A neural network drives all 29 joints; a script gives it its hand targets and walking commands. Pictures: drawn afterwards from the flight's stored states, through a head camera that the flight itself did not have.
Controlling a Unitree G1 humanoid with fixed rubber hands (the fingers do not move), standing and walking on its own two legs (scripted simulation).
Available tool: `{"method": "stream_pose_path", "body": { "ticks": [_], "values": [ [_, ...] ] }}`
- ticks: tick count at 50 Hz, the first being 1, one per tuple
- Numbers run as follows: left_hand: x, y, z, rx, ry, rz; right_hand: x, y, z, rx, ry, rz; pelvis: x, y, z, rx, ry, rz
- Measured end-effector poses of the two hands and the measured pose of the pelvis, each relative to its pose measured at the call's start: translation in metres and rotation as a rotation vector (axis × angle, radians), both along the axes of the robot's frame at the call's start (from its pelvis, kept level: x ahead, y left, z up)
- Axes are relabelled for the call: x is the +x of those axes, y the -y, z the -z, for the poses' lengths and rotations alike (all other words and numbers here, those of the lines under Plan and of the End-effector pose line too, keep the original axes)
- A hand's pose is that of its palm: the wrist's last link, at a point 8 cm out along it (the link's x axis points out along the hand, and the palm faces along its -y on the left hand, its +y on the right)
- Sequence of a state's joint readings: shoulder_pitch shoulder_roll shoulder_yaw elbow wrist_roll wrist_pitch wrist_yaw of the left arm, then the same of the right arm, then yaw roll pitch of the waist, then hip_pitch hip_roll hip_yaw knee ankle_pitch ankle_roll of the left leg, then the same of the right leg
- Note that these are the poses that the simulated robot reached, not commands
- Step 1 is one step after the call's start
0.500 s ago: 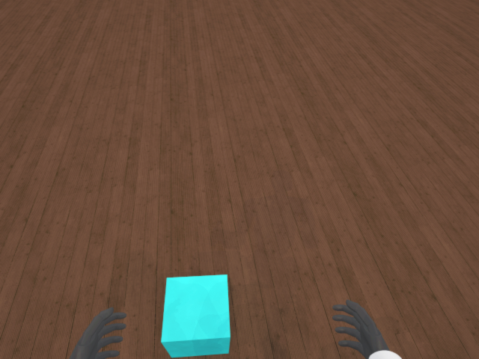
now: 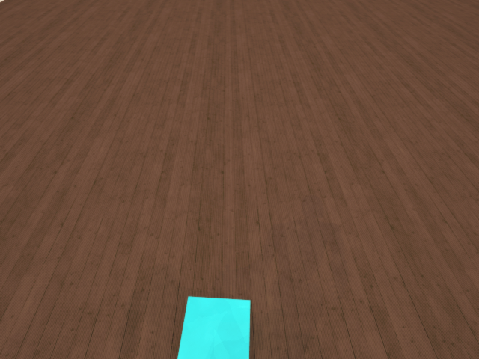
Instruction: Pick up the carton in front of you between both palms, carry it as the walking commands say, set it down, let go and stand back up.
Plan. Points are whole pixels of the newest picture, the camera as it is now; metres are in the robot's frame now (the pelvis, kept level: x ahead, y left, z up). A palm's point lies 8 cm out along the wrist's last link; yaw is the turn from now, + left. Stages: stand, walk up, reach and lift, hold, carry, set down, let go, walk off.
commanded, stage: stand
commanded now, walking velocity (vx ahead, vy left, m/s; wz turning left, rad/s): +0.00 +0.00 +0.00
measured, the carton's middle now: (217, 342) +0.35 +0.06 -0.63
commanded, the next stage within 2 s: none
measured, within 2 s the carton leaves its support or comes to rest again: neither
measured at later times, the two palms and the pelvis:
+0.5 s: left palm out of the picture +0.00 +0.27 -0.11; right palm out of the picture +0.07 -0.25 -0.12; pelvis -0.01 +0.00 +0.00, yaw +3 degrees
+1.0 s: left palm out of the picture -0.06 +0.25 -0.13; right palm out of the picture +0.03 -0.25 -0.12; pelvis -0.02 +0.00 +0.00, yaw +4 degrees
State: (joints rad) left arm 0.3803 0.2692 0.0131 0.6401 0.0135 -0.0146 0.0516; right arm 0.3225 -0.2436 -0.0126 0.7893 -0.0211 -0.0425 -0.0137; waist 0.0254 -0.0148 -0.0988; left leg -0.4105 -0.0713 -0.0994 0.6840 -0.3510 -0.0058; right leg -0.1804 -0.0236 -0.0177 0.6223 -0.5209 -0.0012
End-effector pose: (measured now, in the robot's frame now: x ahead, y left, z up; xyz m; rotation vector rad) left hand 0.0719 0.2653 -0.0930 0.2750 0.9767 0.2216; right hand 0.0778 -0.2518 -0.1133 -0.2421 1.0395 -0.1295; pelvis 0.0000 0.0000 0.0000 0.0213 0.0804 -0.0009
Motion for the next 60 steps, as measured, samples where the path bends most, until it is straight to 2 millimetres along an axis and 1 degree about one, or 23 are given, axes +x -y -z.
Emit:
{"method": "stream_pose_path", "body": {
  "ticks": [7,14,25,35,47,60],
  "values": [
    [-0.019,0.004,0.011,-0.015,-0.056,-0.038,0.008,-0.002,0.005,-0.006,-0.016,-0.017,0.002,0.001,0.004,-0.006,0.004,-0.019],
    [-0.039,0.003,0.017,-0.014,-0.109,-0.064,0.005,-0.001,0.007,-0.019,-0.044,-0.029,-0.001,0.000,0.005,-0.010,0.014,-0.035],
    [-0.071,-0.002,0.022,-0.012,-0.188,-0.093,-0.010,-0.001,0.008,-0.032,-0.093,-0.037,-0.008,-0.001,0.003,-0.015,0.034,-0.054],
    [-0.099,-0.001,0.026,-0.027,-0.258,-0.117,-0.024,-0.001,0.007,-0.036,-0.134,-0.037,-0.014,-0.001,0.000,-0.017,0.051,-0.067],
    [-0.128,0.008,0.031,-0.057,-0.337,-0.146,-0.039,-0.004,0.009,-0.030,-0.184,-0.034,-0.018,0.000,-0.002,-0.018,0.068,-0.076],
    [-0.153,0.023,0.036,-0.093,-0.414,-0.174,-0.058,-0.009,0.014,-0.012,-0.255,-0.019,-0.021,0.003,-0.005,-0.018,0.082,-0.081]
  ]
}}
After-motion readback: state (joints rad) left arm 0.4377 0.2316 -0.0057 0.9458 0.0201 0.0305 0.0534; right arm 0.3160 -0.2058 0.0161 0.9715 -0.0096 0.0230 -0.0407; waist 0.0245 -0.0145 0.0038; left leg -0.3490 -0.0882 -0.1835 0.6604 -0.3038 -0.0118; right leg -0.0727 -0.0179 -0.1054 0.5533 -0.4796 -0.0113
